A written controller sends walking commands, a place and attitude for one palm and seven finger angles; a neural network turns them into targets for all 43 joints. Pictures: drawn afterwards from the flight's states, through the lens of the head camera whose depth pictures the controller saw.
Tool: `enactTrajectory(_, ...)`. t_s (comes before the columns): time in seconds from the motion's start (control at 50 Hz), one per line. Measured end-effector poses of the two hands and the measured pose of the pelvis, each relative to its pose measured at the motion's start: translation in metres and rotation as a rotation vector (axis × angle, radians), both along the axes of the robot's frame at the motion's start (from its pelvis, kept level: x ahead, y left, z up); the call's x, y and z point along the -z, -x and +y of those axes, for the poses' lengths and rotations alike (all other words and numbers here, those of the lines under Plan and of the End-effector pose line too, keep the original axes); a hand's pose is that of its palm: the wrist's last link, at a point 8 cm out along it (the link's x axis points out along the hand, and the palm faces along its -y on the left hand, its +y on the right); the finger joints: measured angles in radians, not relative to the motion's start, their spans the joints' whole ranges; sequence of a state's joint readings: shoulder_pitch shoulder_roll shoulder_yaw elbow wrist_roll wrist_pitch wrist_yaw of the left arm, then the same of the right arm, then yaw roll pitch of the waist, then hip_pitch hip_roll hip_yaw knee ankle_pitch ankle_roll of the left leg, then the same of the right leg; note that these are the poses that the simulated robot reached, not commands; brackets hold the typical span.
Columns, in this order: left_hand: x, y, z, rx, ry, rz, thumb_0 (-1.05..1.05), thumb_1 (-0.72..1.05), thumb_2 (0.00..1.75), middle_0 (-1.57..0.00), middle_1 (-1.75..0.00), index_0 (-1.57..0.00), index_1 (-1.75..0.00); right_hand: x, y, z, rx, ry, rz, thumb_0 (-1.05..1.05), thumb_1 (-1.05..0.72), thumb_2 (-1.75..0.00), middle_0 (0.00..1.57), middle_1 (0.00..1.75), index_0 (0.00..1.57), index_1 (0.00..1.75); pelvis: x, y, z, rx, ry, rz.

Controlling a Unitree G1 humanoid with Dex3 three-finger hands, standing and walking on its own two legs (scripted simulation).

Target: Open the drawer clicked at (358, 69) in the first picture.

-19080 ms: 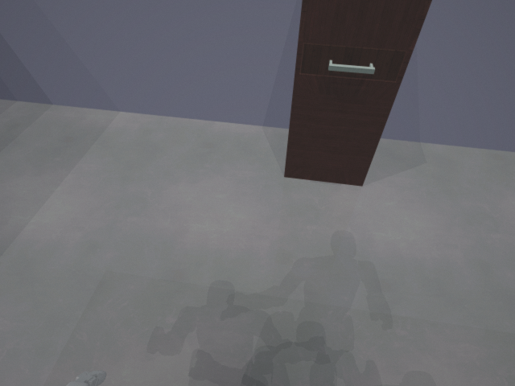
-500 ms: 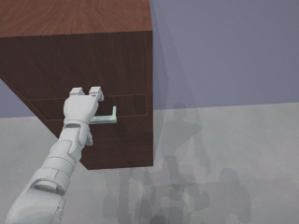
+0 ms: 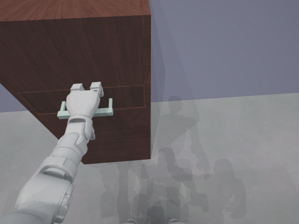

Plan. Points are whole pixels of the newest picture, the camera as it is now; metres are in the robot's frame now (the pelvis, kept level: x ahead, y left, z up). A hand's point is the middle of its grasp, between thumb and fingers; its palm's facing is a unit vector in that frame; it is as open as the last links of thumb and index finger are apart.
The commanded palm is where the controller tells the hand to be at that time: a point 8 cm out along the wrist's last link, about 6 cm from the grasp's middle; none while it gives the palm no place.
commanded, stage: move the hooked fingers above the handle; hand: left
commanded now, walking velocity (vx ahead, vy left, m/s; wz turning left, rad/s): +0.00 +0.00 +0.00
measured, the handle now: (86, 108) +0.48 +0.21 -0.04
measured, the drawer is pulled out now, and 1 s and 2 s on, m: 0.00 0.00 0.00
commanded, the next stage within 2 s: lower the fingers behind the handle in 0.56 s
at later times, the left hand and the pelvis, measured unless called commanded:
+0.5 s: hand (89, 109) +0.44 +0.18 +0.01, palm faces -0.03 -0.02 -1.00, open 13.6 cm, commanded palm +0.42 +0.18 +0.08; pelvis -0.01 +0.00 +0.01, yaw +0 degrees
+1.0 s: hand (89, 109) +0.44 +0.18 +0.01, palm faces +0.00 -0.01 -1.00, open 13.6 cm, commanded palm +0.42 +0.18 +0.05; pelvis -0.01 -0.01 +0.00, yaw +0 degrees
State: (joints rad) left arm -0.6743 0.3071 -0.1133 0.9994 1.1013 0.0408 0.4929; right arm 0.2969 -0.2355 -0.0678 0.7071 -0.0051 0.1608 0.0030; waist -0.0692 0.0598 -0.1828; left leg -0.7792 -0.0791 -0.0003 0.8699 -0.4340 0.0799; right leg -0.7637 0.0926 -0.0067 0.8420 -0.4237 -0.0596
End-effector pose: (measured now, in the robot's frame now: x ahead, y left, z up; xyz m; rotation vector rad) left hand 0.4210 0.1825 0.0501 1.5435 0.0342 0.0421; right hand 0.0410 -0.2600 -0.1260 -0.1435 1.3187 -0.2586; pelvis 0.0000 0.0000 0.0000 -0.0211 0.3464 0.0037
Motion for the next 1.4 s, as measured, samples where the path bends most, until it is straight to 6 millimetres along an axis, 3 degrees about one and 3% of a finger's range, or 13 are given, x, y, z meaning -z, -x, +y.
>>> enactTrajectory(0.16, -0.009, -0.002, -0.005, -0.047, -0.018, 0.057, 0.00, -0.49, 0.30, -0.35, -1.21, -0.40, -1.24, -0.008, 0.014, 0.005, 0.034, -0.010, -0.021, 0.01, -0.91, -0.90, 0.20, 0.30, 0.20, 0.30, -0.007, 0.007, -0.002, 0.008, -0.005, -0.030)
enactTrajectory(0.4, -0.014, -0.002, -0.002, -0.006, -0.004, 0.052, 0.00, -0.49, 0.30, -0.35, -1.21, -0.36, -1.21, -0.017, 0.026, -0.009, 0.034, 0.039, -0.022, 0.01, -0.90, -0.90, 0.20, 0.30, 0.20, 0.30, -0.009, 0.009, -0.004, 0.007, -0.005, -0.033)
enactTrajectory(0.78, -0.014, -0.001, -0.003, -0.020, -0.012, 0.036, 0.00, -0.49, 0.30, -0.35, -1.21, -0.36, -1.22, -0.014, -0.004, -0.002, 0.008, 0.009, -0.068, 0.01, -0.91, -0.90, 0.20, 0.30, 0.20, 0.30, -0.009, 0.003, -0.005, 0.006, -0.006, -0.029)
enactTrajectory(0.94, -0.011, -0.001, -0.004, -0.024, -0.014, 0.016, 0.00, -0.49, 0.30, -0.34, -1.22, -0.34, -1.25, -0.011, -0.006, -0.002, -0.010, 0.013, -0.067, 0.01, -0.91, -0.90, 0.20, 0.30, 0.20, 0.30, -0.005, 0.007, -0.006, 0.002, -0.005, -0.016)
enactTrajectory(1.1, -0.008, 0.000, -0.004, -0.034, -0.025, 0.010, 0.00, -0.49, 0.30, -0.33, -1.22, -0.32, -1.27, -0.009, 0.005, -0.005, -0.005, 0.025, -0.056, 0.01, -0.91, -0.90, 0.20, 0.30, 0.20, 0.30, 0.000, 0.013, -0.006, 0.001, -0.002, -0.006)
enactTrajectory(1.26, 0.027, 0.004, 0.003, -0.035, 0.004, 0.134, 0.00, -0.49, 0.30, -0.32, -1.21, -0.32, -1.23, -0.006, 0.029, -0.008, 0.025, 0.054, -0.032, 0.01, -0.91, -0.90, 0.20, 0.30, 0.20, 0.30, 0.007, 0.020, -0.005, 0.011, 0.001, 0.019)
enactTrajectory(1.4, 0.035, 0.003, 0.004, 0.048, 0.010, 0.022, 0.00, -0.49, 0.30, -0.33, -1.20, -0.32, -1.21, 0.008, 0.047, -0.007, 0.028, 0.063, 0.032, 0.01, -0.91, -0.90, 0.20, 0.30, 0.20, 0.30, 0.019, 0.018, -0.001, 0.011, 0.009, 0.063)
